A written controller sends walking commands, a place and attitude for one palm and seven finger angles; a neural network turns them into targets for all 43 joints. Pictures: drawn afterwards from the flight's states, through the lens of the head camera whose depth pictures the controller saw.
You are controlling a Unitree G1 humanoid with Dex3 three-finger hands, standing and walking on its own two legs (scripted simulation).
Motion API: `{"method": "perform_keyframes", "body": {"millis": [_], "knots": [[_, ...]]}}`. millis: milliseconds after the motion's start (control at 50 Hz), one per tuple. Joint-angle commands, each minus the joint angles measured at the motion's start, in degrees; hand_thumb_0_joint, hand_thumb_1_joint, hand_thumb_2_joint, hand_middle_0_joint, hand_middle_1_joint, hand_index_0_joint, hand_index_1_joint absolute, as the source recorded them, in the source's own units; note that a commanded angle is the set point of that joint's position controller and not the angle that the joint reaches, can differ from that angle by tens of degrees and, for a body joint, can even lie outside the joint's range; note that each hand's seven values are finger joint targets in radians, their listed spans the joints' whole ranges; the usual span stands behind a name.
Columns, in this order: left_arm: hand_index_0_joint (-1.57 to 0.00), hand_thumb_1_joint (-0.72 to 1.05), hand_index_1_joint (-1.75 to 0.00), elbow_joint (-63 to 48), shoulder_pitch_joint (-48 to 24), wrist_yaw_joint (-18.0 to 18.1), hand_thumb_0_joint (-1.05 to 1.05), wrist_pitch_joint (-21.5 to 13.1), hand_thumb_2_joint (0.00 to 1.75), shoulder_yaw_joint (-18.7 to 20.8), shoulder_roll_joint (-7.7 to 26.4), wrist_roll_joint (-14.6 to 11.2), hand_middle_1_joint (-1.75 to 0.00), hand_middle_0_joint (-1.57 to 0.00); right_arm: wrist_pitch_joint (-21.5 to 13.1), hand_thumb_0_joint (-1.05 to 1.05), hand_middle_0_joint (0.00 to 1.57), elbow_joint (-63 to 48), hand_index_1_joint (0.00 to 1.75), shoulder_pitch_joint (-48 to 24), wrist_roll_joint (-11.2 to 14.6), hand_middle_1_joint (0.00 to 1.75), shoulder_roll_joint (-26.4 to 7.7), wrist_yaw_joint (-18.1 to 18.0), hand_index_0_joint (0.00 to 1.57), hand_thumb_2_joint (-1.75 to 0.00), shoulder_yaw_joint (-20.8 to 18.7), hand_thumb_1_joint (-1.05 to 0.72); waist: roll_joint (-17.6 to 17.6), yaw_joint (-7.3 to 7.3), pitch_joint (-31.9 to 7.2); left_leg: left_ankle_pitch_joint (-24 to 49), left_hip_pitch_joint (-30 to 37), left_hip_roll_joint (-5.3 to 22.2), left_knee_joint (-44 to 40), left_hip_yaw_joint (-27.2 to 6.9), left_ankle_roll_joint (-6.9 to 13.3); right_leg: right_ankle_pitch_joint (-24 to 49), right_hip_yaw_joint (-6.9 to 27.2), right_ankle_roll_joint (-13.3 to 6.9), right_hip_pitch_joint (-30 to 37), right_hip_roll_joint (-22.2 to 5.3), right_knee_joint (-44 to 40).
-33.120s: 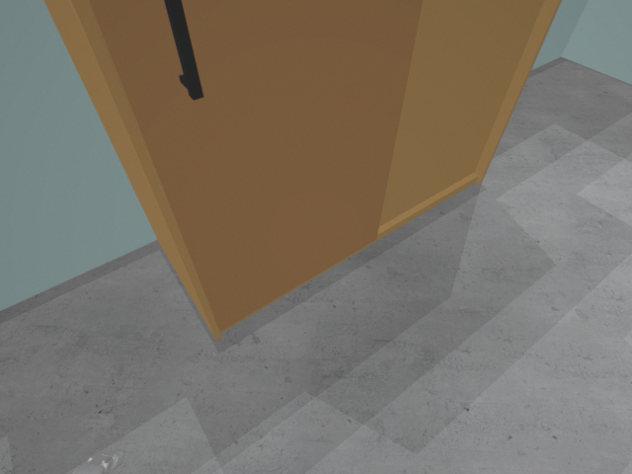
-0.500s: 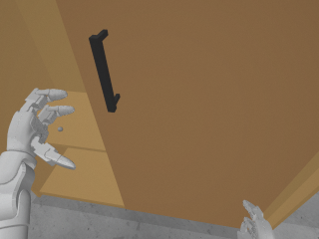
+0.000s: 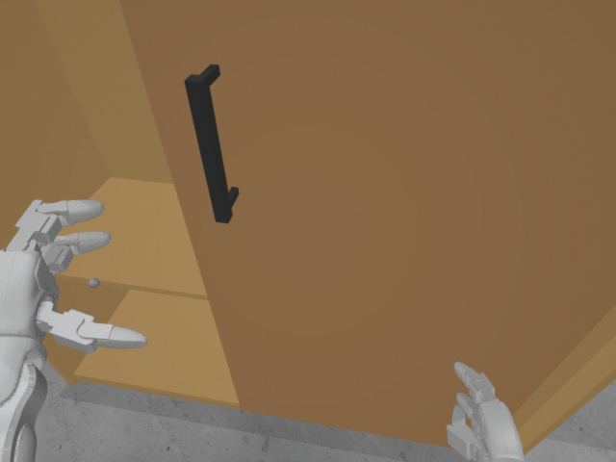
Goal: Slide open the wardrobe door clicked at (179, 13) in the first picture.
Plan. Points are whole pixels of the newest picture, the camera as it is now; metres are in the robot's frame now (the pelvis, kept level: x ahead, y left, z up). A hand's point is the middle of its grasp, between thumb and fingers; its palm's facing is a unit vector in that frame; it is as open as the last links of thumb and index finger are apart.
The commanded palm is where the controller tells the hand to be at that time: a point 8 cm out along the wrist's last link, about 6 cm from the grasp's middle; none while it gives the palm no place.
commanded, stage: draw the hand back to the body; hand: left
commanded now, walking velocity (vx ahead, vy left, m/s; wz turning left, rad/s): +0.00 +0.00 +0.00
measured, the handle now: (218, 149) +0.41 +0.18 +0.23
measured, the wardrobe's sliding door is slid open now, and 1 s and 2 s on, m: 0.59 0.59 0.59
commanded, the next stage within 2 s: step back with the hand held close in 0.96 s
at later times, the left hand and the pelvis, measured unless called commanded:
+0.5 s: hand (79, 302) +0.20 +0.27 +0.17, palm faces +0.44 -0.83 -0.36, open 9.6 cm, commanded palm +0.15 +0.30 +0.18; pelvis +0.01 +0.01 +0.01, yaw -1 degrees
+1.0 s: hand (76, 310) +0.20 +0.27 +0.17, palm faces +0.45 -0.82 -0.35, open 7.5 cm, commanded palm +0.15 +0.30 +0.18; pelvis +0.01 +0.01 +0.01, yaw -1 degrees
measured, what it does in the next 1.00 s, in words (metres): stands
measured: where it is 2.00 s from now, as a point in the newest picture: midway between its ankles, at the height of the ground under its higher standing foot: outside the picture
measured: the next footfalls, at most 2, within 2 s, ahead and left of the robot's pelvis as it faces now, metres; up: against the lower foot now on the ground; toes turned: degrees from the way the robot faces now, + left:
none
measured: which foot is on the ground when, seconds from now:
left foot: down 0.00-1.00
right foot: down 0.00-1.00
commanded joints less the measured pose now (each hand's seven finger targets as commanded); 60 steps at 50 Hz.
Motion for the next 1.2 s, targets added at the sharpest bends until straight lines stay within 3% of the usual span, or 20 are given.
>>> {"method": "perform_keyframes", "body": {"millis": [0,40,80,140,180,240,320,440,560,620,680,780,820,900,1040,1060,1080,1100,1120,1180], "knots": [[-0.24,-0.12,-0.89,-14.5,-6.4,7.9,0.00,-10.7,0.41,2.7,9.1,3.9,-0.89,-0.24,-1.7,0.00,0.20,-7.2,0.30,-6.6,-0.8,0.30,-5.8,0.3,0.20,-0.90,-3.3,-0.90,1.8,-0.51,-4.4,4.0,3.1,-0.5,-7.6,-1.3,1.0,3.2,2.7,-0.6,-1.4,-0.6,-6.2],[-0.23,-0.04,-0.85,-14.6,-5.7,9.0,0.00,-12.0,0.44,1.9,8.7,4.9,-0.85,-0.23,-1.3,0.00,0.20,-6.8,0.30,-6.8,-1.0,0.30,-5.6,0.2,0.20,-0.90,-3.6,-0.90,2.7,-0.66,-4.3,3.7,3.8,-0.5,-8.2,-1.1,1.1,2.7,2.8,-0.6,-1.3,-0.6,-6.6],[-0.23,0.03,-0.81,-15.1,-5.1,9.8,0.00,-13.1,0.48,1.7,8.8,5.5,-0.81,-0.23,-1.0,0.00,0.20,-6.5,0.30,-6.9,-1.1,0.30,-5.8,0.1,0.20,-0.90,-3.7,-0.90,0.7,-0.79,-4.1,4.4,4.1,-0.2,-8.9,-1.5,1.2,3.3,2.5,-0.6,-0.4,-0.5,-6.9],[-0.23,0.14,-0.75,-16.5,-2.5,10.5,0.00,-14.2,0.53,2.3,9.2,6.3,-0.75,-0.23,-0.6,0.00,0.20,-6.3,0.30,-7.2,-1.4,0.30,-5.6,0.1,0.20,-0.90,-3.9,-0.90,2.5,-0.18,-5.4,7.6,5.0,-0.4,-9.4,-1.9,1.0,6.0,2.3,-0.9,1.4,-0.5,-6.1],[-0.22,0.21,-0.70,-16.1,0.2,10.5,0.00,-14.3,0.57,2.3,8.7,6.4,-0.70,-0.22,-0.2,0.00,0.20,-6.2,0.30,-7.4,-1.5,0.30,-5.5,0.1,0.20,-0.90,-4.0,-0.90,0.4,-0.09,-4.2,8.9,4.8,-0.1,-9.5,-1.7,1.0,6.8,2.1,-0.8,1.6,-0.4,-6.4],[-0.22,0.32,-0.64,-16.4,2.4,10.5,0.00,-14.7,0.62,2.7,8.6,6.7,-0.64,-0.22,0.4,0.00,0.20,-6.2,0.30,-7.3,-1.6,0.30,-5.4,0.3,0.20,-0.90,-4.3,-0.90,1.2,0.13,-3.1,10.0,4.7,0.0,-10.0,-1.8,0.6,7.5,2.0,-0.9,1.7,-0.1,-6.4],[-0.22,0.47,-0.55,-14.7,5.9,10.3,0.00,-14.7,0.69,4.2,9.0,6.4,-0.55,-0.22,1.4,0.00,0.20,-6.5,0.30,-7.2,-1.5,0.30,-5.3,0.4,0.20,-0.90,-4.5,-0.90,-1.8,0.35,-1.3,10.7,3.8,0.1,-10.1,-1.2,0.6,8.4,2.0,-0.7,1.9,-0.1,-7.0],[-0.21,0.68,-0.43,-16.3,6.2,10.2,0.00,-14.9,0.80,4.3,9.0,6.6,-0.43,-0.21,2.2,0.00,0.20,-6.9,0.30,-7.2,-1.5,0.30,-5.3,0.4,0.20,-0.90,-4.8,-0.90,1.7,0.24,-1.3,9.5,4.8,-0.1,-10.5,-0.8,0.6,7.1,2.4,-0.7,1.9,0.1,-8.1],[-0.20,0.90,-0.30,-17.7,8.6,10.5,0.00,-14.6,0.90,5.1,9.8,6.9,-0.30,-0.20,1.7,0.00,0.20,-7.0,0.30,-7.2,-1.8,0.30,-5.5,0.1,0.20,-0.90,-4.9,-0.90,2.3,0.52,-1.6,10.6,5.5,-0.3,-10.5,-0.7,0.6,8.2,2.4,-0.7,2.5,0.2,-8.9],[-0.20,0.90,-0.30,-17.1,7.3,10.5,0.00,-14.3,0.90,4.3,9.0,6.8,-0.30,-0.20,2.0,0.00,0.20,-7.0,0.30,-7.1,-1.9,0.30,-5.3,0.0,0.20,-0.90,-4.7,-0.90,0.0,0.08,-0.2,9.3,5.1,-0.3,-10.7,-0.8,0.7,7.1,2.3,-0.5,1.8,0.2,-9.4],[-0.20,0.90,-0.30,-16.7,6.0,10.6,0.00,-14.1,0.90,3.9,8.8,6.9,-0.30,-0.20,2.0,0.00,0.20,-6.8,0.30,-7.2,-1.9,0.30,-5.3,-0.2,0.20,-0.90,-4.6,-0.90,2.2,-0.11,0.6,8.1,5.3,-0.4,-10.9,-0.7,0.7,5.7,2.4,-0.6,1.4,0.1,-10.0],[-0.20,0.90,-0.30,-16.7,6.7,10.6,0.00,-14.0,0.90,3.7,8.4,6.9,-0.30,-0.20,1.9,0.00,0.20,-6.7,0.30,-7.2,-2.0,0.30,-5.1,-0.2,0.20,-0.90,-4.5,-0.90,2.2,0.13,-0.8,8.3,6.1,-0.5,-11.2,-0.8,0.8,6.1,2.4,-0.6,2.4,0.1,-9.8],[-0.20,0.90,-0.30,-16.7,6.7,10.5,0.00,-13.9,0.90,4.1,8.8,6.8,-0.30,-0.20,2.0,0.00,0.20,-6.8,0.30,-7.4,-2.1,0.30,-5.1,-0.2,0.20,-0.90,-4.5,-0.90,0.2,0.33,-1.2,9.1,6.1,-0.5,-11.0,-0.7,0.9,6.8,2.3,-0.5,2.6,0.2,-9.9],[-0.20,0.90,-0.30,-16.7,6.8,10.3,0.00,-13.7,0.90,4.1,8.6,6.9,-0.30,-0.20,2.1,0.00,0.20,-6.7,0.30,-7.5,-2.1,0.30,-5.1,-0.1,0.20,-0.90,-4.5,-0.90,1.7,0.33,-0.8,10.4,6.1,-0.5,-10.9,-0.7,0.8,8.0,2.5,-0.6,2.9,0.2,-9.8],[-0.20,0.90,-0.30,-16.2,7.3,10.2,0.00,-13.7,0.90,4.5,8.9,6.7,-0.30,-0.20,2.3,0.00,0.20,-6.8,0.30,-7.6,-2.2,0.30,-5.0,-0.1,0.20,-0.90,-4.6,-0.90,0.6,0.42,-0.7,10.2,6.3,-0.5,-10.9,-0.3,0.9,7.9,2.5,-0.4,2.7,0.2,-10.2],[-0.20,0.90,-0.30,-11.8,5.7,10.4,0.00,-13.1,0.90,5.9,10.3,6.7,-0.30,-0.20,2.6,0.00,0.20,-5.9,0.30,-7.2,-2.0,0.30,-5.4,-0.3,0.20,-0.90,-4.7,-0.90,-1.2,-0.02,1.4,9.3,5.3,-0.5,-11.2,-0.1,0.9,6.8,2.4,-0.4,1.7,0.4,-11.1],[-0.20,0.90,-0.30,-17.6,-2.7,10.9,0.00,-16.0,0.90,11.8,16.6,7.4,-0.30,-0.20,3.9,0.00,0.20,-8.9,0.30,-7.8,-1.2,0.30,-6.4,0.1,0.20,-0.90,-4.4,-0.90,-1.6,-1.88,4.6,4.8,0.9,0.2,-9.0,-1.0,2.1,7.1,7.9,0.0,-4.5,-2.2,-14.5],[-0.20,0.90,-0.30,-12.9,3.0,10.5,0.00,-16.6,0.90,8.4,12.1,7.5,-0.30,-0.20,4.7,0.00,0.20,-7.5,0.30,-7.3,-1.6,0.30,-5.6,0.1,0.20,-0.90,-4.4,-0.90,-3.9,-2.38,3.4,5.3,1.6,-0.1,-7.5,-1.7,2.2,7.2,8.4,-0.3,-5.3,-3.4,-14.9],[-0.20,0.90,-0.30,-12.4,6.4,10.3,0.00,-16.9,0.90,6.3,9.8,8.0,-0.30,-0.20,5.3,0.00,0.20,-8.1,0.30,-6.9,-1.8,0.30,-5.8,0.4,0.20,-0.90,-4.6,-0.90,-3.3,-2.36,1.9,6.9,1.9,0.0,-6.7,-1.5,2.2,8.5,8.5,-0.5,-5.6,-3.9,-14.3],[-0.20,0.90,-0.30,-15.2,10.5,10.6,0.00,-17.9,0.90,6.2,9.6,8.3,-0.30,-0.20,6.5,0.00,0.20,-9.7,0.30,-6.1,-1.9,0.30,-6.2,0.4,0.20,-0.90,-5.2,-0.90,0.6,-2.40,-5.0,14.6,3.4,0.8,-6.9,-1.1,1.9,15.4,6.0,0.0,-2.3,-3.7,-9.8]]}}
